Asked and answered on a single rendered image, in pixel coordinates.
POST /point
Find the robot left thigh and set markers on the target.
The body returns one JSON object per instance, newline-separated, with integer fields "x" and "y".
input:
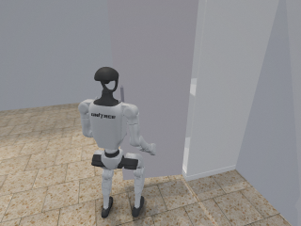
{"x": 97, "y": 162}

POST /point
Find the robot right upper arm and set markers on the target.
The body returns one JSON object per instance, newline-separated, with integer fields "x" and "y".
{"x": 131, "y": 112}

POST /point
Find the handle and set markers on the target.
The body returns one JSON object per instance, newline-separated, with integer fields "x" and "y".
{"x": 122, "y": 95}

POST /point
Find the robot left upper arm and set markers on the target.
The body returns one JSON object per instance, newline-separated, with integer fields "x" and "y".
{"x": 85, "y": 119}

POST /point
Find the fridge door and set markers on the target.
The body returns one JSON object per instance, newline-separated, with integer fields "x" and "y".
{"x": 152, "y": 46}

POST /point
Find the robot left foot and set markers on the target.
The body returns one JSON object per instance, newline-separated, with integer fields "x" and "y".
{"x": 105, "y": 212}

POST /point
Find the robot right hand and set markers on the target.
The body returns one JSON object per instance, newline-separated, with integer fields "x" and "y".
{"x": 153, "y": 152}

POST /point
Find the right robot forearm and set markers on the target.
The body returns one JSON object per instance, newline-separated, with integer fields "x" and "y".
{"x": 144, "y": 146}

